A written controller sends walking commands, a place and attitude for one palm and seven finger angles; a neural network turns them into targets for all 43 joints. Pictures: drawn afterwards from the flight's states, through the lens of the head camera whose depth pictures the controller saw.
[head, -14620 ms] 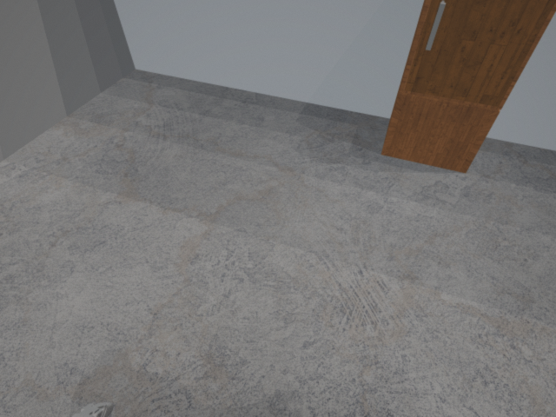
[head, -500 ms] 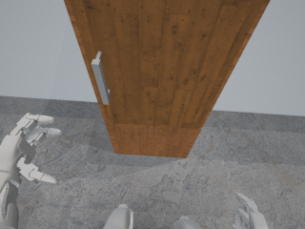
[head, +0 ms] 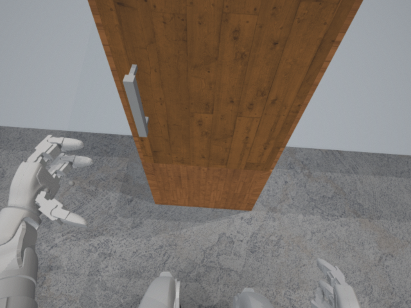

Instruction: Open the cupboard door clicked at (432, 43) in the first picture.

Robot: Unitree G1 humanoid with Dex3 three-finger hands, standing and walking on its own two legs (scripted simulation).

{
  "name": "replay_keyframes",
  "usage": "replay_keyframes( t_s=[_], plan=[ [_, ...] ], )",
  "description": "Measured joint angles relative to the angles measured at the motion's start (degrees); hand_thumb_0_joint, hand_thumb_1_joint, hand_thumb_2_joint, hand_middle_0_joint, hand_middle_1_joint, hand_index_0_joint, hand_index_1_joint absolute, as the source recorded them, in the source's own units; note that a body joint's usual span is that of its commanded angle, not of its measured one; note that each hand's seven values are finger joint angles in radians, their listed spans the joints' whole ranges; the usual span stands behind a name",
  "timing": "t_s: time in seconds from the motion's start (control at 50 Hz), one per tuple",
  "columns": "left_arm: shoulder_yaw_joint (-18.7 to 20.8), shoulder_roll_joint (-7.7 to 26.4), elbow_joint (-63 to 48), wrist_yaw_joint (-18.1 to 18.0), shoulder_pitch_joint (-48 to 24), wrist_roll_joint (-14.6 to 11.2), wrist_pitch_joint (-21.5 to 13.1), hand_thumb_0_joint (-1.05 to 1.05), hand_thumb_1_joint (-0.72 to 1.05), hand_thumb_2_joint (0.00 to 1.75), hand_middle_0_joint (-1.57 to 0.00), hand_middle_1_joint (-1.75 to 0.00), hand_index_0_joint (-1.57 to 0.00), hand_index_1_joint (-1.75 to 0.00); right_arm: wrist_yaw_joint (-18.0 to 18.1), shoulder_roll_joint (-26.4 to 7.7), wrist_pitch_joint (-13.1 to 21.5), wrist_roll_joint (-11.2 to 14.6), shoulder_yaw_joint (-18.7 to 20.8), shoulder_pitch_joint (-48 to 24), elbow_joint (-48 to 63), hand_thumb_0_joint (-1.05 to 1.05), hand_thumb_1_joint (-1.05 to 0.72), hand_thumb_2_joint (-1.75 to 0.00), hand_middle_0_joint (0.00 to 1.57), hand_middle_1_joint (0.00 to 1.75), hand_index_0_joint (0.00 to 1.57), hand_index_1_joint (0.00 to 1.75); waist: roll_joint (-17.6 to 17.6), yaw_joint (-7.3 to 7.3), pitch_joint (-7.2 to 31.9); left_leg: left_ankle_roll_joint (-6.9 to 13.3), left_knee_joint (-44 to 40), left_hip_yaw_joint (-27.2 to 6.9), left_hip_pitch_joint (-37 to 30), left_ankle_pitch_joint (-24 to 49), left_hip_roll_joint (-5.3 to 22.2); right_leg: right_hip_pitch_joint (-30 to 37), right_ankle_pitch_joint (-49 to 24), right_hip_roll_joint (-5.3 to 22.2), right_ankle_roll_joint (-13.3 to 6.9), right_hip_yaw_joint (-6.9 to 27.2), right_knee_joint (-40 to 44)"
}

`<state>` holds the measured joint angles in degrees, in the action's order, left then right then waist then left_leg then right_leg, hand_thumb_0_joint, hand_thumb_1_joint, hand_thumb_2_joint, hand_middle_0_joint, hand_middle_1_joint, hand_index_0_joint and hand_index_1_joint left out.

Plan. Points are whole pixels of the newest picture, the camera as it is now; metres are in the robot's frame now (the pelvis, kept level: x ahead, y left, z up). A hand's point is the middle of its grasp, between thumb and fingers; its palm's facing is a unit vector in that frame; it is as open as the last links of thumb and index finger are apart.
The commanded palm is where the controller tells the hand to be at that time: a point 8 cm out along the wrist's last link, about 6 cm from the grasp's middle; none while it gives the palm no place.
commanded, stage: move the hooked fingers beside the handle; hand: left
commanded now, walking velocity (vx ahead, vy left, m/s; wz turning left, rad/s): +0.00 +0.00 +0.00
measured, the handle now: (139, 103) +0.54 +0.19 +0.04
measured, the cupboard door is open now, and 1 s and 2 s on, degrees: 0 0 0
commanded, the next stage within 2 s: none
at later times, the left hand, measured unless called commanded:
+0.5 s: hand (85, 151) +0.39 +0.26 +0.05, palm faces -0.02 -1.00 -0.02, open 14.0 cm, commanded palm +0.37 +0.31 +0.05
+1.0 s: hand (93, 129) +0.45 +0.27 +0.04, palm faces -0.02 -1.00 -0.01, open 14.0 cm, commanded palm +0.44 +0.31 +0.05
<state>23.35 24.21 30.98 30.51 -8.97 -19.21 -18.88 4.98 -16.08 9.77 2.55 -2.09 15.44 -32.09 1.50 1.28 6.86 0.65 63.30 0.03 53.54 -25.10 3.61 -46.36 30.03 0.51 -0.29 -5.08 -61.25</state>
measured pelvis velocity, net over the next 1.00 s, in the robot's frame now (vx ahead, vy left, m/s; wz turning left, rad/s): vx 0.00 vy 0.01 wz -0.04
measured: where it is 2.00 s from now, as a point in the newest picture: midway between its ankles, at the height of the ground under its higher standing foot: outside the picture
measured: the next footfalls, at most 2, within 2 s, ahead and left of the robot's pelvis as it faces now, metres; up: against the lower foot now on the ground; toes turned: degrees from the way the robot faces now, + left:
none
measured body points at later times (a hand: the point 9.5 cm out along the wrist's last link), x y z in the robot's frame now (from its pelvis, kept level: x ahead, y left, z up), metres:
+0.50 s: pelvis +0.00 +0.00 +0.00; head +0.10 +0.02 +0.43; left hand +0.39 +0.32 +0.05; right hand +0.09 -0.27 -0.10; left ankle +0.05 +0.11 -0.66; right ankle +0.00 -0.12 -0.66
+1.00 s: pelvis +0.00 +0.01 -0.02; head +0.13 +0.03 +0.41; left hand +0.45 +0.32 +0.05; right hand +0.06 -0.27 -0.12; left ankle +0.05 +0.11 -0.66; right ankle +0.00 -0.12 -0.66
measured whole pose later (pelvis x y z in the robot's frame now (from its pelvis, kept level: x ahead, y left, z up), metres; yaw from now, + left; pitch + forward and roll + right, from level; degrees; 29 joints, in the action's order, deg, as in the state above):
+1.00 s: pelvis +0.00 +0.01 -0.02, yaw -2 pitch +22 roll -4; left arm 28.5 34.3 60.8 28.8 -39.2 -10.9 -22.6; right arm 3.3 -16.4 0.6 1.6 -2.0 18.8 -35.1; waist 0.9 6.1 7.1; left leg 1.2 68.3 0.6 63.5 -26.8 4.9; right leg -56.5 30.7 -0.6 0.1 -4.0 -65.5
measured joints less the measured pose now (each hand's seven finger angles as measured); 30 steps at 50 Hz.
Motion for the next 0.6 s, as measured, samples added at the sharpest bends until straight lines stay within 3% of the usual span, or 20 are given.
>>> replay_keyframes(
  t_s=[0.18,0.6],
  plan=[
    [1.06,1.71,5.73,-1.29,-6.42,1.83,-0.21,-0.01,-0.5,0.3,-0.3,-1.2,-0.3,-1.2,-0.47,0.06,-1.78,-0.13,0.19,1.32,-0.47,0.01,-0.9,-0.89,0.21,0.3,0.21,0.3,-0.21,1.4,-0.3,0.11,0.06,0.52,1.06,0.05,0.33,-1.35,-0.34,-0.27,0.1,0.58,-0.06],
    [2.39,4.21,17.18,-1.58,-17.24,4.62,-2.49,-0.01,-0.5,0.3,-0.3,-1.2,-0.3,-1.2,-1.25,-0.01,-5.62,-0.5,0.69,2.88,-2.36,0.01,-0.9,-0.89,0.21,0.3,0.21,0.3,-0.47,2.85,0.23,0.46,1.11,1.08,3.92,-0.65,0.55,-4.39,-0.03,-0.44,0.46,1.27,-0.9]
  ],
)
